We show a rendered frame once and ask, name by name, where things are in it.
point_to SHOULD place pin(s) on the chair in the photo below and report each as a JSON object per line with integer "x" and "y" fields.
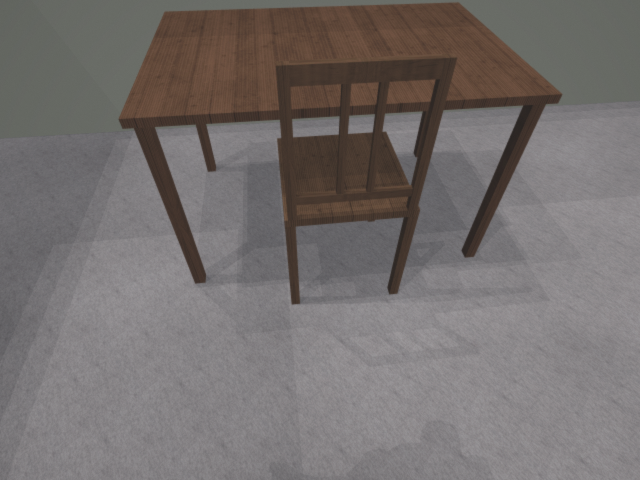
{"x": 355, "y": 177}

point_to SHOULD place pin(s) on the table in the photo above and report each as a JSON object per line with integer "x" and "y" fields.
{"x": 218, "y": 66}

